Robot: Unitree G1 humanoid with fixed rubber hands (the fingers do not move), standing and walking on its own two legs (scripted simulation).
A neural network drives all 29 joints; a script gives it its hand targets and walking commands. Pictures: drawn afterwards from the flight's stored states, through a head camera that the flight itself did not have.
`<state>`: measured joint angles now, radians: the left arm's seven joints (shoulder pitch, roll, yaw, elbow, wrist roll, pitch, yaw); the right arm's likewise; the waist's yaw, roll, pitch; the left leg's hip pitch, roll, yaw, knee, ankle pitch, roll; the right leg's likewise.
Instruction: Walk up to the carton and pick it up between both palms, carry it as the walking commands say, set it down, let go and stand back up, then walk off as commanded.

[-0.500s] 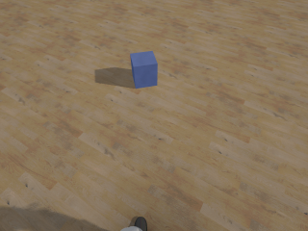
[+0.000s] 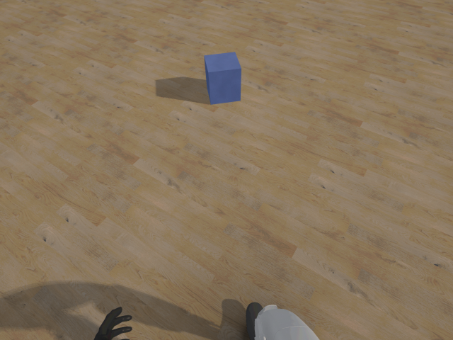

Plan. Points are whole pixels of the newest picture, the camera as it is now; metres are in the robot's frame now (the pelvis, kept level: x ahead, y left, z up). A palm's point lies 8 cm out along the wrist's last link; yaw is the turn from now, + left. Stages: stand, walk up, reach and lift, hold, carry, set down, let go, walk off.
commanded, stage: walk off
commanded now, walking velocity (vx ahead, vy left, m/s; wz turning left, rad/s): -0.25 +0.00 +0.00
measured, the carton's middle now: (222, 78) +1.72 +0.02 -0.64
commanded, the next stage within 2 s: stand in 0.78 s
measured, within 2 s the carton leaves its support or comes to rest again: neither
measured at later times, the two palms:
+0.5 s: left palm out of the picture -0.16 +0.24 -0.13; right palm out of the picture -0.11 -0.28 -0.13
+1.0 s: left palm out of the picture -0.26 +0.25 -0.12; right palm out of the picture -0.34 -0.26 -0.13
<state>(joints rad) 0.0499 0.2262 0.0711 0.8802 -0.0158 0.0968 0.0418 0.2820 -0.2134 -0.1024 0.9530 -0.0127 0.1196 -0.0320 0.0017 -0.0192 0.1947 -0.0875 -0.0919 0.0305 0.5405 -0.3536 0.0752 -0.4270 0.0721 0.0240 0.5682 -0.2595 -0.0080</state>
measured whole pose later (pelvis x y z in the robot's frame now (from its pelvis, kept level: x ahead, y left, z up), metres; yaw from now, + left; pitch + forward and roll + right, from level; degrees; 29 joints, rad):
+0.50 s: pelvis -0.17 -0.02 +0.00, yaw -2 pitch -5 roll +2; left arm 0.27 0.22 0.07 1.00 -0.02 0.09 0.03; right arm 0.19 -0.20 -0.10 0.90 -0.01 0.09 -0.04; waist 0.01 -0.01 0.13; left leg -0.41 -0.07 0.02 0.61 -0.25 0.06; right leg -0.24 0.08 0.05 0.61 -0.26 -0.07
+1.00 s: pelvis -0.35 +0.00 +0.01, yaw +0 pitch -6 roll -1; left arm 0.14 0.21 0.07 0.91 -0.02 0.10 0.03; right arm 0.27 -0.20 -0.10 0.98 -0.01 0.11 -0.03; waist 0.00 0.01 0.17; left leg -0.09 -0.05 -0.01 0.51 -0.31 0.07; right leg -0.50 0.11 0.09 1.02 -0.39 -0.02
